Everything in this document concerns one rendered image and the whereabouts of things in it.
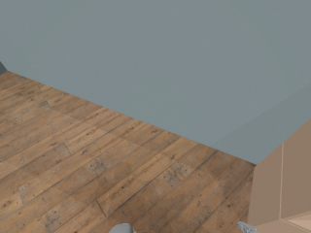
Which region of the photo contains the robot left thigh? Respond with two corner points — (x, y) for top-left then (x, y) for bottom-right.
(109, 223), (137, 233)

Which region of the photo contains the cupboard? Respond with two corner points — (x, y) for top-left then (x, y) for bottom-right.
(247, 118), (311, 233)

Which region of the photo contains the robot right hand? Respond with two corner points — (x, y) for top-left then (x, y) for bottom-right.
(237, 221), (260, 233)

